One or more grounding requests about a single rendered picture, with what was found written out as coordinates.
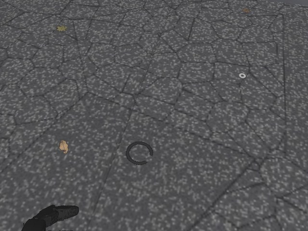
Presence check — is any robot left hand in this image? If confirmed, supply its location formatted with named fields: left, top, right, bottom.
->
left=21, top=205, right=79, bottom=231

